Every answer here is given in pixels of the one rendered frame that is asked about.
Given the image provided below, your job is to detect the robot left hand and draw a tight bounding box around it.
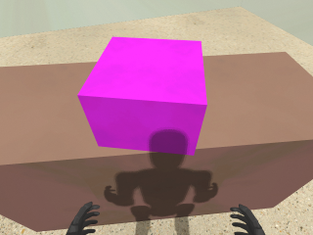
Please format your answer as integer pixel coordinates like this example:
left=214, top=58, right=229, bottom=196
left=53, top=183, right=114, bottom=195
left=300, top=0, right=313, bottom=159
left=66, top=202, right=100, bottom=235

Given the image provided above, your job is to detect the robot right hand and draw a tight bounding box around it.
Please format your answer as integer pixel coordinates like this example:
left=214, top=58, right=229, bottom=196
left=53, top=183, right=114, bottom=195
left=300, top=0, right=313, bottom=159
left=230, top=204, right=265, bottom=235

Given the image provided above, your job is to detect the carton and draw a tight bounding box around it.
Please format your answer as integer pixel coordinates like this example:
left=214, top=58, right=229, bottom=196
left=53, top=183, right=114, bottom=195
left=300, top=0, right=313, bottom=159
left=77, top=36, right=207, bottom=156

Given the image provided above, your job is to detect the pedestal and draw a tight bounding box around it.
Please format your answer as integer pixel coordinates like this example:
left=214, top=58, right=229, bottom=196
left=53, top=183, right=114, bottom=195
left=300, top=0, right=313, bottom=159
left=0, top=52, right=313, bottom=232

